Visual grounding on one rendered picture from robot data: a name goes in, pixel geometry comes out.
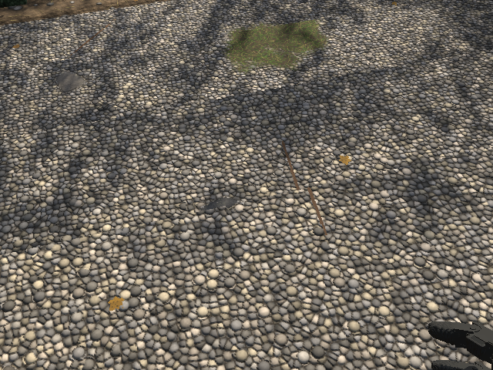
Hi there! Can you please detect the right robot hand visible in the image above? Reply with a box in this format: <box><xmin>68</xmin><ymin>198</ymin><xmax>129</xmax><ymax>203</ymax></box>
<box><xmin>428</xmin><ymin>321</ymin><xmax>493</xmax><ymax>370</ymax></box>

